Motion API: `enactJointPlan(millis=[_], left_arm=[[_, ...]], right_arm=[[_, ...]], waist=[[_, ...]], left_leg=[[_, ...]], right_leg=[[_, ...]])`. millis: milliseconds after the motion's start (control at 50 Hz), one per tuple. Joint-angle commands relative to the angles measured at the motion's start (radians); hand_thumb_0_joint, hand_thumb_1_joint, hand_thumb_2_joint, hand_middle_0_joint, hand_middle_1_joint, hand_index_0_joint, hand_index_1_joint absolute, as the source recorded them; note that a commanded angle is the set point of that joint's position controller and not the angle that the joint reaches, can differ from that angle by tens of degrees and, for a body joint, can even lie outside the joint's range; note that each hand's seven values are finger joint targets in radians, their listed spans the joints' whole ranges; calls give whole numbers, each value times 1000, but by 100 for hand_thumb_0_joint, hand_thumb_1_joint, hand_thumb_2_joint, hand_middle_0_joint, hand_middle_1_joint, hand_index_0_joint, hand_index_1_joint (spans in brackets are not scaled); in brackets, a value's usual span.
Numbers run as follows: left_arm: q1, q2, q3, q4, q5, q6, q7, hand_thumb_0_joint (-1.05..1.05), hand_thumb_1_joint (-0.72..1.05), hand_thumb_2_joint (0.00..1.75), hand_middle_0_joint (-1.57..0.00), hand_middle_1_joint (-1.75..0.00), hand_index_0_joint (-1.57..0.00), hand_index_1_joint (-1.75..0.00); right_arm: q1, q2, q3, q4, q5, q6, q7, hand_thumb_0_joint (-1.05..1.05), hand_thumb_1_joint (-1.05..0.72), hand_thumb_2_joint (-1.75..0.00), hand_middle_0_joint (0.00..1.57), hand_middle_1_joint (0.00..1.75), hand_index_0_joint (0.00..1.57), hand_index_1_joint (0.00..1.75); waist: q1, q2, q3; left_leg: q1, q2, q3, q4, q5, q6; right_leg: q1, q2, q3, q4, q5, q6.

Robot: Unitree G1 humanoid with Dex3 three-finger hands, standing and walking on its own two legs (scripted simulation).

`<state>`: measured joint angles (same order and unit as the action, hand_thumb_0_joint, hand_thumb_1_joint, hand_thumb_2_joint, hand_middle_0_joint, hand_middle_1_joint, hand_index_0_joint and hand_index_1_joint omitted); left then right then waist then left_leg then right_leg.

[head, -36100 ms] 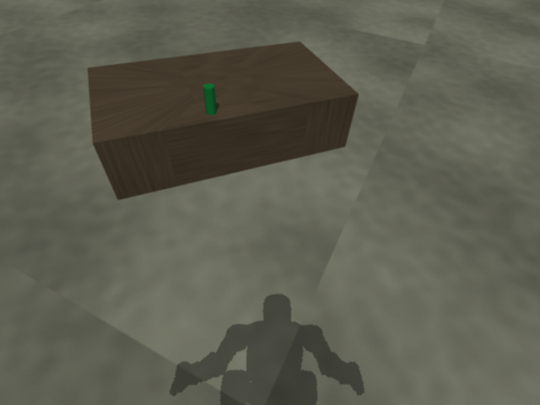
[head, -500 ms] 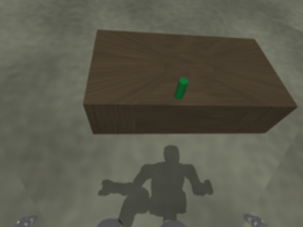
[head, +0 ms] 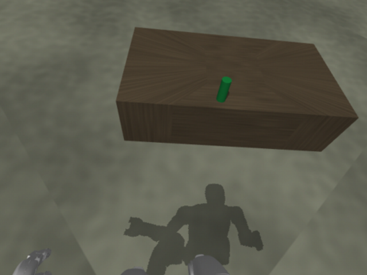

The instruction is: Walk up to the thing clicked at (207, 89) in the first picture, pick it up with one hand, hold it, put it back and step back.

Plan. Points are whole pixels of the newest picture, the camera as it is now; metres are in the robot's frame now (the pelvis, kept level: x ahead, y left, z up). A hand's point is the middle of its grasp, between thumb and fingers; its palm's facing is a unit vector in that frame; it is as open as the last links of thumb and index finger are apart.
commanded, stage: step back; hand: right
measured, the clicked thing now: (223, 90) +1.02 -0.25 -0.33
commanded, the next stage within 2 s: stand in 1.28 s
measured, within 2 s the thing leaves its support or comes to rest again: neither
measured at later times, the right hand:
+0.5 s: hand out of the picture -0.04 -0.31 -0.15, palm faces -0.09 +0.92 -0.38, open 7.4 cm
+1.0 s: hand out of the picture +0.02 -0.30 -0.15, palm faces -0.07 +0.93 -0.37, open 7.4 cm
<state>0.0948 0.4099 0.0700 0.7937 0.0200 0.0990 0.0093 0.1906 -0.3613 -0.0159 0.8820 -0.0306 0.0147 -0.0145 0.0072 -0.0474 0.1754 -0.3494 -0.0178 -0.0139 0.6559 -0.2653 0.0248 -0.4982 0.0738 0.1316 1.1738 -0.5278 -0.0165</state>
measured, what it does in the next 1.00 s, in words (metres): steps on the spot: right foot, then left foot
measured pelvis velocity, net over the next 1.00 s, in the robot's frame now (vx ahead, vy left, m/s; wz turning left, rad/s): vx -0.06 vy -0.03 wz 0.03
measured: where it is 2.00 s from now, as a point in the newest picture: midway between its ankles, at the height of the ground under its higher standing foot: outside the picture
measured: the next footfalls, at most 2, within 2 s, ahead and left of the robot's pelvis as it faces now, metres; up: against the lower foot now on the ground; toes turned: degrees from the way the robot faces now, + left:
right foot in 0.20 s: -0.02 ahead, -0.17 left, +0.00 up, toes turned -1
left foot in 0.48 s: +0.00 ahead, +0.09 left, +0.00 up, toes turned +1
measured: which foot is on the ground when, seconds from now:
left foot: down 0.00-0.22, up 0.24-0.46, down 0.48-1.00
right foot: up 0.00-0.18, down 0.20-1.00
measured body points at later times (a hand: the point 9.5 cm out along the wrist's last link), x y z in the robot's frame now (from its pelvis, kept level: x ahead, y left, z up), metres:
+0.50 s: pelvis -0.09 -0.03 +0.00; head -0.07 -0.04 +0.45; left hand -0.06 +0.30 -0.11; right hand -0.03 -0.36 -0.12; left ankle -0.05 +0.08 -0.72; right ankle -0.11 -0.16 -0.72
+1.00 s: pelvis -0.06 -0.03 +0.01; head -0.04 -0.03 +0.45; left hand +0.02 +0.28 -0.12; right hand +0.03 -0.34 -0.12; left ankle -0.04 +0.08 -0.72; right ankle -0.06 -0.17 -0.72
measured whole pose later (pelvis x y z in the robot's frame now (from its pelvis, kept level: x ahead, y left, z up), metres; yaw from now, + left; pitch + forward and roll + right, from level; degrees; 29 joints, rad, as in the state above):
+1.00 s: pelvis -0.06 -0.03 +0.01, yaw +2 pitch -2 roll +1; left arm 0.13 0.36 0.04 1.01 0.02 -0.01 -0.01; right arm 0.18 -0.38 -0.04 1.04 -0.02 -0.01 0.01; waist 0.03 -0.01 0.07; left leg -0.27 -0.03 -0.01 0.60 -0.28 0.01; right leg -0.23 -0.07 -0.03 0.63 -0.35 0.02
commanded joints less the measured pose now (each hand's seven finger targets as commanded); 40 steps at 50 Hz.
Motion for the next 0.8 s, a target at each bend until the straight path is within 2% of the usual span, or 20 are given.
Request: enactJointPlan(millis=[0, 60, 140, 160, 180, 200, 220, 280, 380, 440, 460, 480, 500, 520, 540, 700, 720, 740, 760, 780], left_arm=[[105, 176, 74, -38, 6, -22, -2, 0, 90, 90, -20, -30, -20, -30], [93, 169, 62, -33, 14, -45, -25, 0, 90, 90, -20, -30, -20, -30], [255, 153, 72, 90, 13, -75, -29, 0, 90, 90, -20, -30, -20, -30], [259, 186, 85, 103, 25, -84, -24, 0, 90, 90, -20, -30, -20, -30], [243, 249, 102, 86, 40, -90, -20, 0, 90, 90, -20, -30, -20, -30], [162, 348, 116, 36, 40, -90, -12, 0, 90, 90, -20, -30, -20, -30], [70, 346, 110, 12, 39, -99, -11, 0, 90, 90, -20, -30, -20, -30], [30, 239, 84, 21, 31, -124, -5, 0, 90, 90, -20, -30, -20, -30], [118, 254, 81, 52, 29, -133, -12, 0, 90, 90, -20, -30, -20, -30], [89, 247, 59, 49, 12, -119, -14, 0, 90, 90, -20, -30, -20, -30], [114, 206, 38, 49, 13, -116, -15, 0, 90, 90, -20, -30, -20, -30], [108, 155, 21, 50, 6, -117, -15, 0, 90, 90, -20, -30, -20, -30], [73, 137, 21, 46, -10, -115, -15, 0, 90, 90, -20, -30, -20, -30], [44, 213, 45, 50, 0, -112, -5, 0, 90, 90, -20, -30, -20, -30], [58, 203, 41, 57, -1, -112, -6, 0, 90, 90, -20, -30, -20, -30], [185, 156, 47, 162, 7, -145, -2, 0, 90, 90, -20, -30, -20, -30], [199, 199, 58, 162, 17, -149, 5, 0, 90, 90, -20, -30, -20, -30], [174, 277, 69, 149, 24, -155, 10, 0, 90, 90, -20, -30, -20, -30], [60, 302, 71, 118, 25, -156, 7, 0, 90, 90, -20, -30, -20, -30], [11, 262, 63, 100, 17, -159, 7, 0, 90, 90, -20, -30, -20, -30]], right_arm=[[-46, -289, -102, -104, -12, -35, -37, 0, -90, -90, 20, 30, 20, 30], [-23, -307, -112, -102, -17, -32, -27, 0, -90, -90, 20, 30, 20, 30], [-42, -325, -117, -93, -25, -1, -12, 0, -90, -90, 20, 30, 20, 30], [-13, -263, -98, -91, -21, 3, -10, 0, -90, -90, 20, 30, 20, 30], [-9, -181, -71, -108, -10, 0, -10, 0, -90, -90, 20, 30, 20, 30], [-107, -205, -84, -133, -9, -9, -25, 0, -90, -90, 20, 30, 20, 30], [-119, -266, -101, -115, 3, -10, -21, 0, -90, -90, 20, 30, 20, 30], [-11, -230, -85, -43, 12, -29, -12, 0, -90, -90, 20, 30, 20, 30], [-62, -217, -77, -35, -3, -45, 16, 0, -90, -90, 20, 30, 20, 30], [13, -200, -86, 8, 1, -59, 17, 0, -90, -90, 20, 30, 20, 30], [38, -211, -95, 23, 0, -64, 13, 0, -90, -90, 20, 30, 20, 30], [84, -243, -110, 32, -3, -71, 8, 0, -90, -90, 20, 30, 20, 30], [96, -324, -122, 32, 0, -71, 9, 0, -90, -90, 20, 30, 20, 30], [124, -373, -138, 27, -2, -69, 15, 0, -90, -90, 20, 30, 20, 30], [99, -334, -128, 25, -3, -71, 12, 0, -90, -90, 20, 30, 20, 30], [-69, -204, -72, -3, 13, -36, 17, 0, -90, -90, 20, 30, 20, 30], [-70, -160, -56, -14, 16, -32, 15, 0, -90, -90, 20, 30, 20, 30], [-70, -128, -50, -16, 14, -30, 10, 0, -90, -90, 20, 30, 20, 30], [-55, -194, -70, 15, 9, -26, 3, 0, -90, -90, 20, 30, 20, 30], [-18, -215, -74, 37, 13, -29, 6, 0, -90, -90, 20, 30, 20, 30]], waist=[[21, 133, -218], [-19, 214, -219], [41, 238, -222], [33, 99, -191], [40, -116, -146], [91, -167, -91], [50, -111, -4], [-4, -60, -70], [63, -137, -70], [9, -100, -106], [-4, -48, -135], [-28, 62, -189], [-30, 219, -211], [-55, 170, -184], [-30, 116, -156], [64, 134, -176], [71, 8, -175], [71, -132, -153], [40, -80, -97], [13, -15, -75]], left_leg=[[66, 273, -240, -237, 214, 203], [131, 262, -251, -292, -194, 188], [-64, 221, -170, -231, -329, 124], [-165, 141, -94, -76, -349, 67], [-379, -19, -11, 162, -346, -2], [-276, -11, -141, 246, -323, -44], [-217, 18, -169, 352, -247, -50], [-197, -22, -112, 349, -108, -42], [-138, 14, -18, 71, -191, -42], [106, -18, 60, -170, -72, -16], [227, -27, 29, -219, -31, 4], [334, 98, -191, -271, -73, 56], [293, 292, -479, -354, -238, 171], [226, 358, -577, -394, -321, 251], [226, 341, -521, -382, -274, 251], [-112, 154, -154, -173, -97, 67], [-192, 88, -98, -37, -127, 24], [-245, -26, -73, 103, -233, -14], [-140, 25, -102, 196, -289, -29], [-107, 45, -108, 196, -255, -30]], right_leg=[[42, -11, 43, 74, 33, 21], [72, -49, -36, -252, 8, 32], [387, -48, -145, -721, 82, -34], [437, -57, -63, -797, 55, -47], [429, -242, 274, -888, -210, -107], [88, -478, 503, -990, -435, -228], [-35, -479, 485, -984, -435, -249], [166, -286, 151, -853, 11, -142], [293, -321, 125, -825, 60, -163], [224, -314, 56, -713, 292, -137], [180, -276, 5, -629, 380, -107], [81, -202, -67, -487, 383, -58], [9, -76, -180, -329, 46, -13], [10, -105, -94, -226, -106, -24], [-21, -120, -63, -194, -68, -22], [462, -65, -162, -720, 256, -14], [494, -166, 13, -807, 161, -40], [402, -386, 334, -953, -90, -128], [226, -494, 387, -947, -121, -222], [214, -456, 304, -907, -29, -220]])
